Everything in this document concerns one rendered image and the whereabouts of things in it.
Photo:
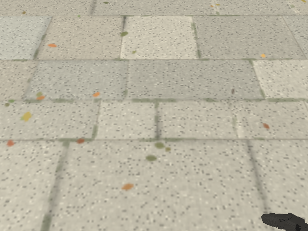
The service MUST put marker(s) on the robot right hand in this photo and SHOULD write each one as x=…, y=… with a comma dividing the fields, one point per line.
x=288, y=222

